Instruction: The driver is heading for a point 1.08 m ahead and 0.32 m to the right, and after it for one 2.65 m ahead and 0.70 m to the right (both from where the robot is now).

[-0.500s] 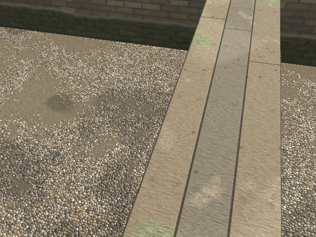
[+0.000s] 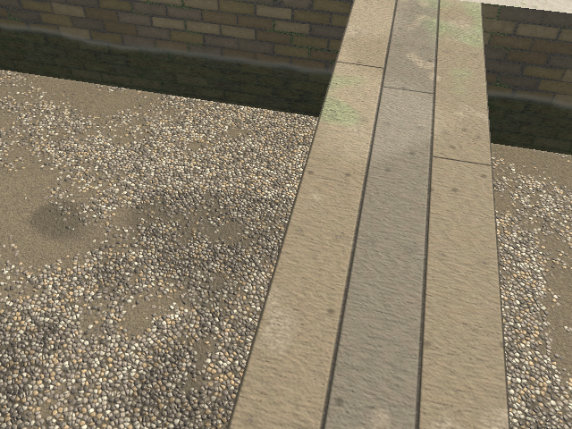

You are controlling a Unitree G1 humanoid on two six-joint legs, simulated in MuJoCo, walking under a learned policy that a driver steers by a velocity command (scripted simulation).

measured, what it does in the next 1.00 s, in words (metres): walks ahead, turning right: right foot, then left foot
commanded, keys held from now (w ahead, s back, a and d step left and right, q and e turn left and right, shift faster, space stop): w+e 0.78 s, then w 0.22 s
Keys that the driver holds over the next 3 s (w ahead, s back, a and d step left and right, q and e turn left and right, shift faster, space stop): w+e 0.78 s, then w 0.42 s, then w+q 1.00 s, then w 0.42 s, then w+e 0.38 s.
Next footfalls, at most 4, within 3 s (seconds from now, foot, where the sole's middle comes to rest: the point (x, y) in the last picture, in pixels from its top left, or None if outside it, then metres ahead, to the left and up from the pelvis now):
0.30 right None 0.29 -0.14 -0.79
0.78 left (317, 401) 0.62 -0.08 -0.79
1.26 right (436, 361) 0.72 -0.39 -0.79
1.84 left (383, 259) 1.06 -0.30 -0.79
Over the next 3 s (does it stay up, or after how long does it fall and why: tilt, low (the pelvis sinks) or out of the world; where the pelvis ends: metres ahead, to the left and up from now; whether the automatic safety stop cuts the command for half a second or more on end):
stays up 1.51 -0.34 -0.01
